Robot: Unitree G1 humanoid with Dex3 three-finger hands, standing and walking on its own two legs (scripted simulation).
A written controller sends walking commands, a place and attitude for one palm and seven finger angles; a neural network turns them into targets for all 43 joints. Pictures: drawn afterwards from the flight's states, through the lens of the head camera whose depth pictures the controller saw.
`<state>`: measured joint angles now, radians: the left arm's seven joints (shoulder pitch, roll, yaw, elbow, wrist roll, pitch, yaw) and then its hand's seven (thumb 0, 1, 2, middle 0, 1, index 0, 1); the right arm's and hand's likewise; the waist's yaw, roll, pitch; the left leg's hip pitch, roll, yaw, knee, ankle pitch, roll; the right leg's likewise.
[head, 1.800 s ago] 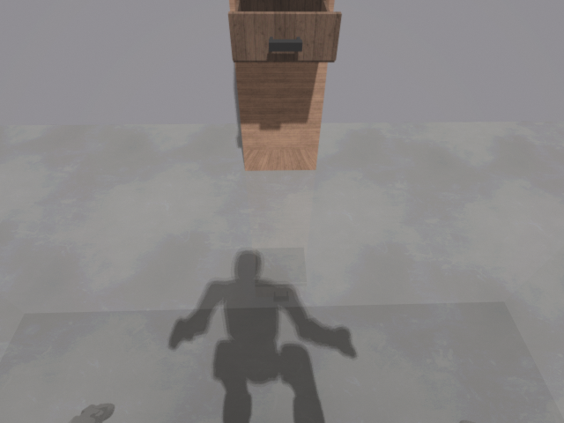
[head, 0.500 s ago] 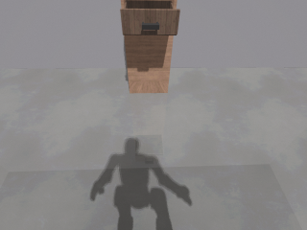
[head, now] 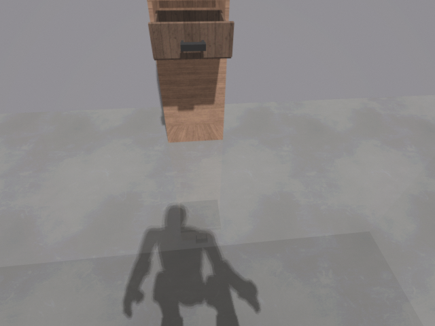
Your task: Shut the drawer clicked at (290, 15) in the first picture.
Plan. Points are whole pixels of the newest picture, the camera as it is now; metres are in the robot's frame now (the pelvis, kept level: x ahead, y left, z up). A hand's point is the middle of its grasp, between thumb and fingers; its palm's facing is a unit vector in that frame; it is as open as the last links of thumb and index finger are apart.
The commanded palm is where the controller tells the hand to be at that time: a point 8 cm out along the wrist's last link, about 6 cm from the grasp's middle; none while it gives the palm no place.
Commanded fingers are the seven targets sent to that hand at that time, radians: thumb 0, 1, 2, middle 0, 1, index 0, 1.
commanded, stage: walk to a spot facing it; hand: left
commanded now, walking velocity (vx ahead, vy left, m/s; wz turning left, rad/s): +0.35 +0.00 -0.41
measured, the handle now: (192, 44) +1.11 +0.19 +0.04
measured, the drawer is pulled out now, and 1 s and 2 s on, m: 0.30 0.30 0.30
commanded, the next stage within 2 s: turn to face it in 1.26 s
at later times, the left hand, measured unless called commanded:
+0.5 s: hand out of the picture +0.10 +0.16 -0.17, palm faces -0.02 -0.99 -0.14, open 7.4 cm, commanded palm none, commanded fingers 0.00 0.90 0.90 -0.20 -0.30 -0.20 -0.30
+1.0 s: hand (175, 194) +0.51 +0.17 -0.16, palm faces -0.32 -0.94 -0.14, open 7.4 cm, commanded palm none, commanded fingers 0.00 0.90 0.90 -0.20 -0.30 -0.20 -0.30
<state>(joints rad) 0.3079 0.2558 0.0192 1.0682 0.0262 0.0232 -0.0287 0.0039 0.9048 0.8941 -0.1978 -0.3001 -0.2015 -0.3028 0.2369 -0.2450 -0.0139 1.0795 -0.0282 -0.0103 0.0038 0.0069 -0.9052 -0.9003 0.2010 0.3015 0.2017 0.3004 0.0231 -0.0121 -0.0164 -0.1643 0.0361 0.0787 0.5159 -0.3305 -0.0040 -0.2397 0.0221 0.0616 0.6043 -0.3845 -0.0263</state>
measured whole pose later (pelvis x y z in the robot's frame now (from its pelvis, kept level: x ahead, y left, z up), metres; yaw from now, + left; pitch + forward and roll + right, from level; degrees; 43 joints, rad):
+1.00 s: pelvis +0.37 +0.02 +0.01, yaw -21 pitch -1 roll +0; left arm 0.19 0.18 0.09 1.00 0.04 0.03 -0.04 0.00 0.91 0.89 -0.19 -0.30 -0.20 -0.30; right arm 0.43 -0.14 -0.04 1.10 -0.02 -0.09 -0.03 0.00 -0.92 -0.90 0.20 0.30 0.20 0.30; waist -0.01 -0.03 0.03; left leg -0.01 0.01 0.34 0.32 -0.30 0.06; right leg -0.66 -0.12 -0.06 1.01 -0.07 0.02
